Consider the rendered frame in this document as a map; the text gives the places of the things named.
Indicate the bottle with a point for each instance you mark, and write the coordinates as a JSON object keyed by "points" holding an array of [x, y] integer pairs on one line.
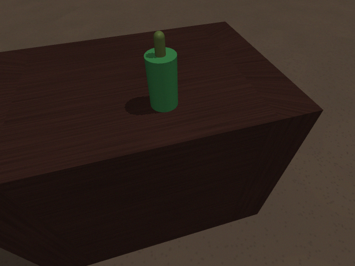
{"points": [[162, 75]]}

